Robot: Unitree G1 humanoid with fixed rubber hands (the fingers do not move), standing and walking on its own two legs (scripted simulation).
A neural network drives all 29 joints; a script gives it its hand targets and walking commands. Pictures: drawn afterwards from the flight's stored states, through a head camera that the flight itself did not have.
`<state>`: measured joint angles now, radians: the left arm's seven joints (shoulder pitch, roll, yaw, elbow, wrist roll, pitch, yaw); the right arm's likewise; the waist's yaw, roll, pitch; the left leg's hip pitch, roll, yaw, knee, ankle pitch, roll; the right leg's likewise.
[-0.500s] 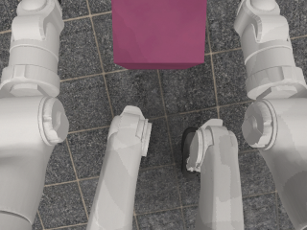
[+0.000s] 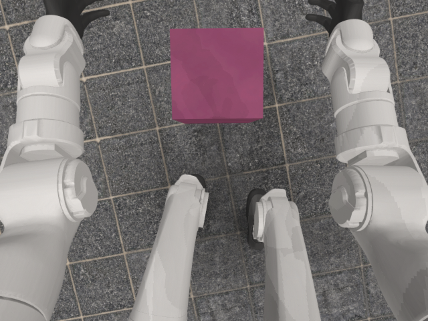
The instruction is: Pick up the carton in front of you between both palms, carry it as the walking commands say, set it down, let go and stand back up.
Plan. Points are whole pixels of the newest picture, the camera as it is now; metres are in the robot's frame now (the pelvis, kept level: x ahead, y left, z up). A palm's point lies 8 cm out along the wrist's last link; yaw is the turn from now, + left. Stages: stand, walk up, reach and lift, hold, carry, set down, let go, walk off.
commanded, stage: set down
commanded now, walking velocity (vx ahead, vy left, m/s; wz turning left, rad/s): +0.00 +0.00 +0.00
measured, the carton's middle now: (216, 84) +0.51 +0.08 -0.44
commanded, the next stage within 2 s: let go in 0.18 s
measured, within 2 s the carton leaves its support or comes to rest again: neither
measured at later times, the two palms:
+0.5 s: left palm (2, 38) +0.44 +0.29 +0.01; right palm (409, 64) +0.48 -0.12 +0.01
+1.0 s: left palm out of the picture +0.28 +0.24 +0.13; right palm out of the picture +0.32 -0.22 +0.12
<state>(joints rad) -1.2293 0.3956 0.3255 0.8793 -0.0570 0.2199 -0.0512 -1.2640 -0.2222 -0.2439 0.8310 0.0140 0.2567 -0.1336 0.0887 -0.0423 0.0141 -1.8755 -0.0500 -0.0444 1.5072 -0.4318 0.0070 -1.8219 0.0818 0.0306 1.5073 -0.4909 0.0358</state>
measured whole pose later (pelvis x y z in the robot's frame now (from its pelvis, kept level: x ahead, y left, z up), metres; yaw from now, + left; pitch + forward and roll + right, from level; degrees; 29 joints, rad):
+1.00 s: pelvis +0.09 -0.01 +0.21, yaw +3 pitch +12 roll +0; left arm 0.09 0.20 0.08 0.49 -0.01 -0.01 -0.08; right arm 0.05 -0.18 -0.08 0.51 -0.03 0.01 0.01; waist 0.03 0.01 0.00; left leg -0.50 -0.04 -0.06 0.52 -0.23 0.01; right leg -0.46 0.04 0.07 0.54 -0.28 -0.01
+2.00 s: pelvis +0.12 +0.00 +0.21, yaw +2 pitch +0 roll +0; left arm 0.20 0.34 0.04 0.71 0.03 0.02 0.02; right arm 0.16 -0.33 -0.04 0.78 -0.04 0.00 -0.02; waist -0.01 -0.03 0.01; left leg -0.19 -0.04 -0.03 0.49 -0.29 0.03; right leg -0.14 0.02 0.07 0.47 -0.32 0.01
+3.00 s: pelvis +0.09 +0.00 +0.22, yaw +2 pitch -2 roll +0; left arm 0.16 0.38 0.01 0.95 0.02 -0.01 0.02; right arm 0.12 -0.37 -0.01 1.01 -0.02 -0.01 -0.01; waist -0.01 -0.02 0.02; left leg -0.13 -0.03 -0.03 0.37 -0.20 0.02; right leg -0.09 0.02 0.07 0.36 -0.23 0.01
